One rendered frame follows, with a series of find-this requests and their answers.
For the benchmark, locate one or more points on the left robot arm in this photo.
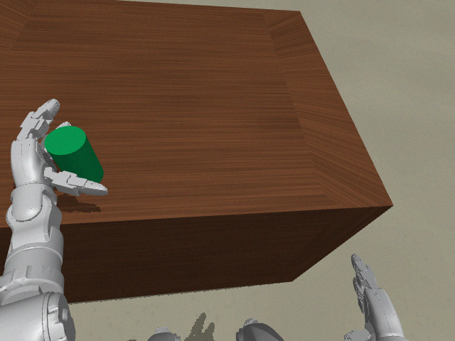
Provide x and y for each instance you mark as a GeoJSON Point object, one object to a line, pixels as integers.
{"type": "Point", "coordinates": [32, 302]}

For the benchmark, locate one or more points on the can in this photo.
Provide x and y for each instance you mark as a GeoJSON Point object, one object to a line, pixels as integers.
{"type": "Point", "coordinates": [71, 150]}

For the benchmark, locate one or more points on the right robot hand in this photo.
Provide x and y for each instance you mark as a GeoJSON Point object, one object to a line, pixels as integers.
{"type": "Point", "coordinates": [381, 319]}

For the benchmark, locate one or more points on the left robot hand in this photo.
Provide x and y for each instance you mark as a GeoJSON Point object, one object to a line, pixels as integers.
{"type": "Point", "coordinates": [32, 163]}

